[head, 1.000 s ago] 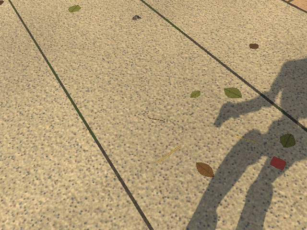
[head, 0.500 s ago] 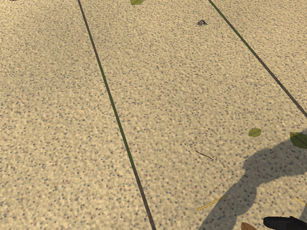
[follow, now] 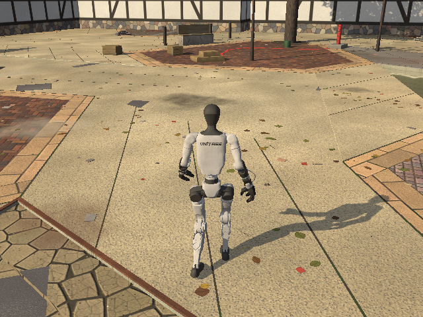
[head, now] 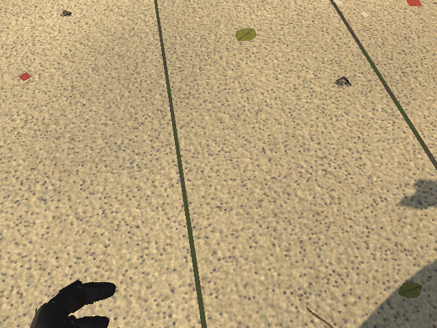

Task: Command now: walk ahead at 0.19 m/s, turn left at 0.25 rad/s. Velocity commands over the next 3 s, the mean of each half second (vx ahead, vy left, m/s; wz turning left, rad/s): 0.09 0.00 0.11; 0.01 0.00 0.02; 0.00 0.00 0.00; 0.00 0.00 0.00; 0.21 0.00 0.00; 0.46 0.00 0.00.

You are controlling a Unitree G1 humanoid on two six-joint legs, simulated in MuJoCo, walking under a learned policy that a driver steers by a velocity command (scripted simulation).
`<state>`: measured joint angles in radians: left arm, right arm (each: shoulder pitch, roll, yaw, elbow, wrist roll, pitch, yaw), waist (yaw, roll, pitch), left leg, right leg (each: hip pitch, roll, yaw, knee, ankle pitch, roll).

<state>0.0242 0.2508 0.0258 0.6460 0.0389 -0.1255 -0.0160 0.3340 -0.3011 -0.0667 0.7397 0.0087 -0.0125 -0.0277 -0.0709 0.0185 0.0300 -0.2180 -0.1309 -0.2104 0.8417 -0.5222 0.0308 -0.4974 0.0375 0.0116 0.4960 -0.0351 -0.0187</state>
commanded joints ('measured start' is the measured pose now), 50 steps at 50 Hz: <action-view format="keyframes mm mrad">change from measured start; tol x8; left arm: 1 231 139 50 -20 -32 21 4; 6 17 88 19 -10 -8 62 -2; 15 129 69 9 52 -16 85 0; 50 108 72 31 340 -37 129 54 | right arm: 1 144 -142 -15 -49 12 -8 9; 3 -17 -129 -17 -82 6 28 -2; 7 20 -10 13 -65 -10 55 -8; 15 -100 -127 -9 -81 -39 56 -4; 18 -134 -36 13 -77 -44 29 1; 50 -40 -4 11 76 -18 -7 -10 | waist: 1 107 -167 -408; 5 24 -123 -113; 12 26 -146 -159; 17 87 86 -3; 50 88 -11 -22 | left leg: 1 -403 62 -27 528 -137 -86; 3 -404 118 37 450 -38 -105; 7 -116 141 163 35 24 -117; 13 122 156 159 -354 363 -39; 14 131 231 73 -391 360 -4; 16 -131 218 60 -450 -1 42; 29 -57 175 111 -363 386 -3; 50 -37 156 141 -418 411 -6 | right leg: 1 736 -459 551 -27 487 -319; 5 227 -241 240 -174 160 -185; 9 210 -221 162 -169 216 -208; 14 43 -145 135 -147 -449 -50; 17 214 -58 25 -62 -309 18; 28 276 -75 30 -3 -45 3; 50 331 -78 34 -26 -32 18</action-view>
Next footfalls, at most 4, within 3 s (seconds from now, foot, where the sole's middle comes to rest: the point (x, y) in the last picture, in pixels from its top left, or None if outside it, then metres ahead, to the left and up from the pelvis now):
0.28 left None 0.11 0.14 -0.76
2.84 left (174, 292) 0.56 0.13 -0.76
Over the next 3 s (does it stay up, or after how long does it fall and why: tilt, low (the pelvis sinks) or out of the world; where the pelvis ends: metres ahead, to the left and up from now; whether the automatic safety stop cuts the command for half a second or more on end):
stays up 0.47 0.04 0.02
